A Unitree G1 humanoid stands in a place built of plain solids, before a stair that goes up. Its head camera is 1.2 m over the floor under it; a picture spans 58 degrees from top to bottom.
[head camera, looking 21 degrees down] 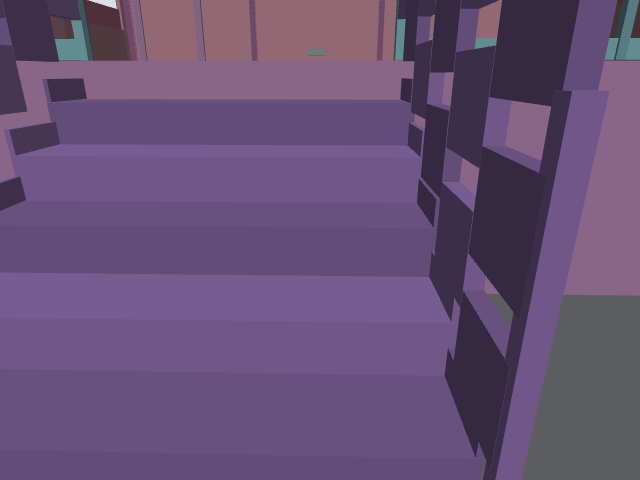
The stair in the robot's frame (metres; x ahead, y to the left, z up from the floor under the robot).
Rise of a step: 0.18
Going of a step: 0.30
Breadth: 1.62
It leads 1 degrees to the right of straight ahead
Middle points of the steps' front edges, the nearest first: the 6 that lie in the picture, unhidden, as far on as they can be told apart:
0.78 0.42 0.36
1.08 0.42 0.54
1.38 0.41 0.72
1.68 0.40 0.90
1.98 0.40 1.08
2.28 0.39 1.26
